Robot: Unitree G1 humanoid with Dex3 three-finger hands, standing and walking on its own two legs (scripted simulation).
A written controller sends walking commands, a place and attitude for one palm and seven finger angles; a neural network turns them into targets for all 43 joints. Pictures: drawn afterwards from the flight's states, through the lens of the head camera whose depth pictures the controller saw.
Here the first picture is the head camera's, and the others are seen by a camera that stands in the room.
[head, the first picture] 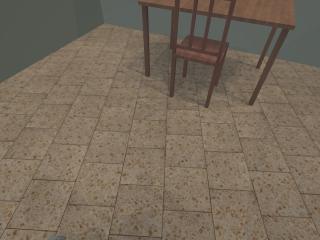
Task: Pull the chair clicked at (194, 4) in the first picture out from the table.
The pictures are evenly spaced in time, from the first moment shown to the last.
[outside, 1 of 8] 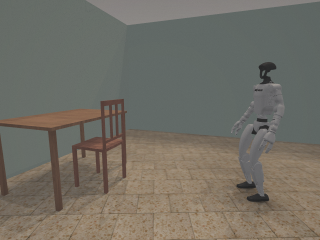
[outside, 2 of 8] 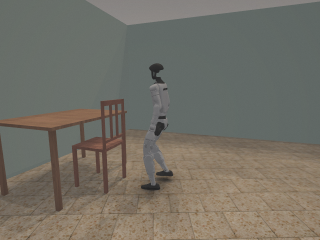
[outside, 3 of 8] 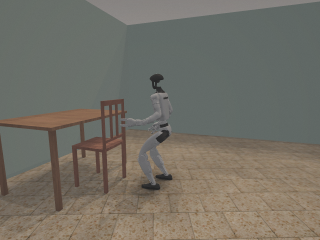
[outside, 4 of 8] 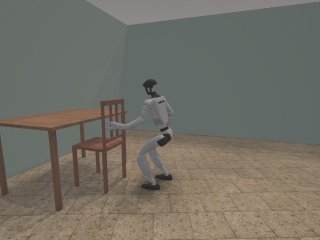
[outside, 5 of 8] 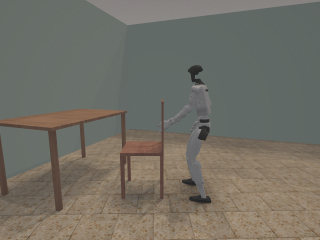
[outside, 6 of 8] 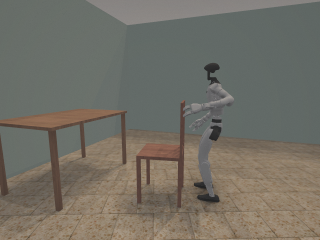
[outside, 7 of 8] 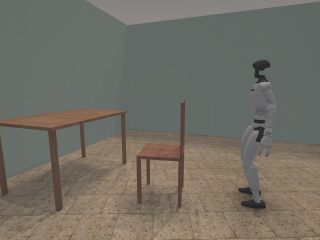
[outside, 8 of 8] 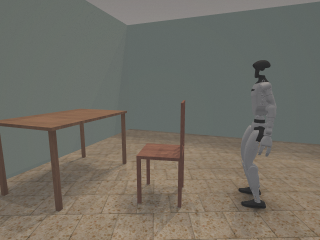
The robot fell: no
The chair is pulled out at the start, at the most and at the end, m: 0.00 0.74 0.74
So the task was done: yes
